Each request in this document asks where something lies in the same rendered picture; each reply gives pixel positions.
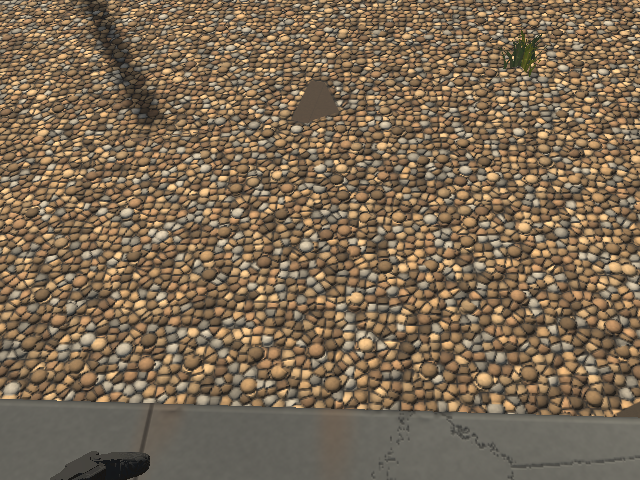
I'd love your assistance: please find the left robot hand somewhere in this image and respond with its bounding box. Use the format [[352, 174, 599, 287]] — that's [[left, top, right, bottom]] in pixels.
[[50, 451, 150, 480]]

